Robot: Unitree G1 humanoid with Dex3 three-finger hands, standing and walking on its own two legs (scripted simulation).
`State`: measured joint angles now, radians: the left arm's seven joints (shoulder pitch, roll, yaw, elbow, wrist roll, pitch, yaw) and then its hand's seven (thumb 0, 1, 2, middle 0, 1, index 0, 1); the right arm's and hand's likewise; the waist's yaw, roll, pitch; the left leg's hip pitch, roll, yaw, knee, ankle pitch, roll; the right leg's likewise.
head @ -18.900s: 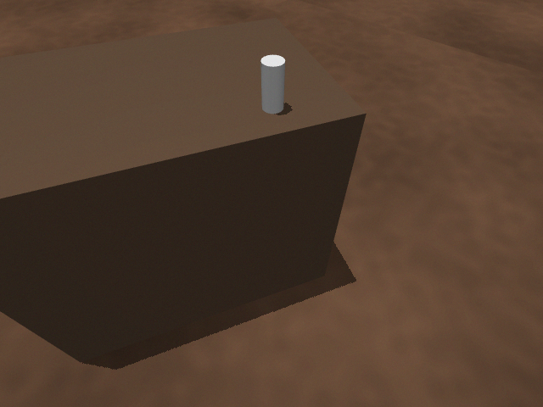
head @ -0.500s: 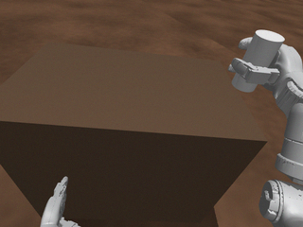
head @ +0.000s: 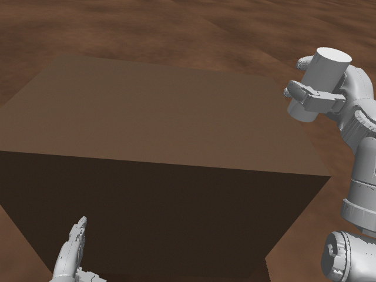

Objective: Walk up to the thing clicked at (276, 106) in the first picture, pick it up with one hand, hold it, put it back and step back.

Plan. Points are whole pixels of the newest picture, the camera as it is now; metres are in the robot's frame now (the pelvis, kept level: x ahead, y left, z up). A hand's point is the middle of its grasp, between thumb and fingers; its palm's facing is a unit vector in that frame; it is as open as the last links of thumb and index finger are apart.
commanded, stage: crouch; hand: right
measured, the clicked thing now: (315, 86) +0.34 -0.17 +0.31
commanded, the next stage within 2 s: lower in 0.96 s
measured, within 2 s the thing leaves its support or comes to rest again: neither
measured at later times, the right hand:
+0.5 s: hand (279, 107) +0.41 -0.16 +0.23, palm faces +0.14 +0.99 +0.00, open 6.9 cm
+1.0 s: hand (272, 108) +0.45 -0.17 +0.19, palm faces +0.14 +0.99 -0.02, open 6.9 cm
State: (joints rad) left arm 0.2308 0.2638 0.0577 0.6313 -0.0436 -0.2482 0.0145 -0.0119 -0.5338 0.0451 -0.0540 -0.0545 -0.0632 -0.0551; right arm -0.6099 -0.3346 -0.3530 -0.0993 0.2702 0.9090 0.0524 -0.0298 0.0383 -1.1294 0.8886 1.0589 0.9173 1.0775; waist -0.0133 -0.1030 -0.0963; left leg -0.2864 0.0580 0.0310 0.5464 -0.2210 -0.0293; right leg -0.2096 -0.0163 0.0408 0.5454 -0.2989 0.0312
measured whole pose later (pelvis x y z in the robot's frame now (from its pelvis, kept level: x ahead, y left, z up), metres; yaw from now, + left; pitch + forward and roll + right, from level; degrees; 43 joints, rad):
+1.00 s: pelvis +0.01 +0.00 +0.00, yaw +2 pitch +3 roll +0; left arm 0.25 0.23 0.08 0.62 0.00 -0.26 0.07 -0.01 -0.53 0.05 -0.06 -0.05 -0.06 -0.05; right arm -0.71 -0.34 -0.31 0.57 0.14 0.23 0.03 -0.03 0.02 -1.12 0.88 1.06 0.91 1.08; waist 0.04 -0.04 -0.05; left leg -0.41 0.03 0.01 0.58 -0.23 -0.02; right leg -0.32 -0.04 0.02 0.59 -0.32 0.04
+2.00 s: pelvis +0.01 +0.00 -0.01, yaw +3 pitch +8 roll +0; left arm 0.26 0.23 0.07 0.49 0.00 -0.13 0.06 -0.01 -0.53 0.05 -0.05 -0.04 -0.06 -0.05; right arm -0.67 -0.31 -0.32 0.80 0.11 -0.12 0.02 -0.03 0.03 -1.12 0.88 1.05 0.91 1.07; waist 0.08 0.00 -0.06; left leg -0.55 0.03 -0.01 0.65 -0.25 -0.03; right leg -0.46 -0.04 0.01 0.69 -0.37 0.03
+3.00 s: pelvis +0.01 -0.01 -0.02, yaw +2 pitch +11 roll +0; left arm 0.29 0.23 0.07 0.40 0.01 -0.11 0.05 -0.01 -0.53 0.05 -0.06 -0.05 -0.07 -0.05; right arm -0.70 -0.35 -0.34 0.90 0.11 -0.22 0.05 -0.01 0.21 -0.42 0.87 0.65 0.87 0.65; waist 0.10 0.00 -0.08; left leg -0.63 0.03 0.00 0.72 -0.28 -0.03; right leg -0.56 -0.04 0.01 0.76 -0.40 0.03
